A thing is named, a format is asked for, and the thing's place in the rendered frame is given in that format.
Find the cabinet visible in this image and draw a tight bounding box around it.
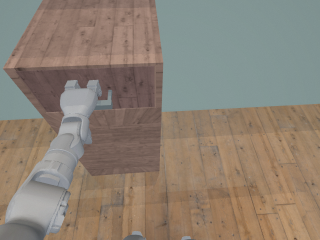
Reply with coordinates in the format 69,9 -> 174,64
3,0 -> 164,176

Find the robot left upper arm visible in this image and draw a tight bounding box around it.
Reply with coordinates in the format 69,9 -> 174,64
0,180 -> 71,240

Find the left robot shin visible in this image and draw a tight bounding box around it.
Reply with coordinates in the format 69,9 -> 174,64
131,231 -> 143,237

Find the robot left forearm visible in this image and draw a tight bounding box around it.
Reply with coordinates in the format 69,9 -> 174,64
5,113 -> 90,223

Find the handle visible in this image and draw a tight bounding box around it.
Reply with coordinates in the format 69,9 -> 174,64
94,90 -> 113,110

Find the drawer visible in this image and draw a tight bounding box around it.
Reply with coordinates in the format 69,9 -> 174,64
15,66 -> 155,112

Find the left robot hand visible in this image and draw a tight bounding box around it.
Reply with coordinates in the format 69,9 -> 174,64
60,80 -> 102,145

